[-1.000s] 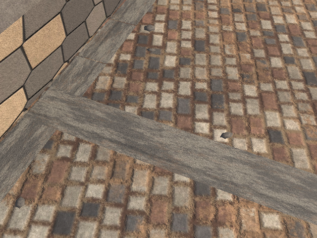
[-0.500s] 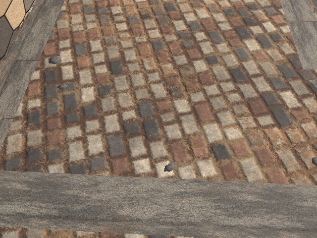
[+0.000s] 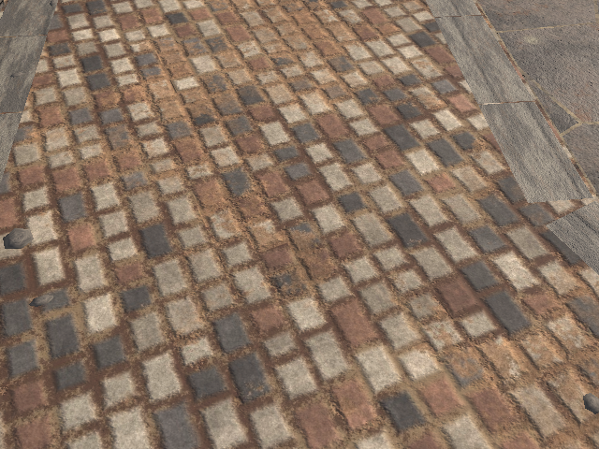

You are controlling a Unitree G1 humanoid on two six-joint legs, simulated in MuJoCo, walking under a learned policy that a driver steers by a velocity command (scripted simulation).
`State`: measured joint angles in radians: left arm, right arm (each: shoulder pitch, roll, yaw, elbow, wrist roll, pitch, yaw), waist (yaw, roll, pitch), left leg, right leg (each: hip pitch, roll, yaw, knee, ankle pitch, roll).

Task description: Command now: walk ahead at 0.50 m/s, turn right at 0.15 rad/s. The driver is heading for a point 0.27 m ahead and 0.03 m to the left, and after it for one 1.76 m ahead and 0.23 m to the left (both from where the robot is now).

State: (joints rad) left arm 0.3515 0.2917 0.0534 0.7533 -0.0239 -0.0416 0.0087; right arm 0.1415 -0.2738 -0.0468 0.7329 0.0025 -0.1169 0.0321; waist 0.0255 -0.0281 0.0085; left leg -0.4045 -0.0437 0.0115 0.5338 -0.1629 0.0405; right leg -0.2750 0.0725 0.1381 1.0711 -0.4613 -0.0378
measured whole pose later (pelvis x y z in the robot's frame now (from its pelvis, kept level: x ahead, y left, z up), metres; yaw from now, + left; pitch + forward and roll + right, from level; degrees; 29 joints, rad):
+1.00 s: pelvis +0.25 +0.01 +0.01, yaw +0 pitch -1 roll +0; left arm 0.16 0.23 0.05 0.95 0.00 0.01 0.03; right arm 0.23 -0.22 -0.01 0.99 0.00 -0.01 -0.03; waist 0.00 0.00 0.03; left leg -0.17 0.01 0.00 0.52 -0.33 -0.01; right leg -0.27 0.00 0.02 0.51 -0.22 0.02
